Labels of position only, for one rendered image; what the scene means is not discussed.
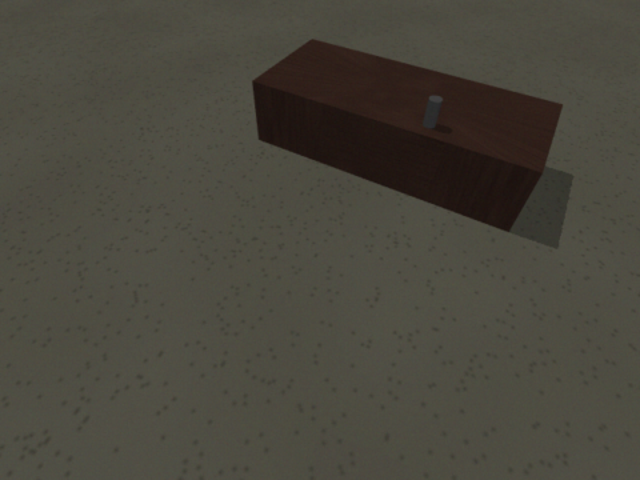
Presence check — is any can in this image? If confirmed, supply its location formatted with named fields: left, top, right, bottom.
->
left=423, top=95, right=443, bottom=129

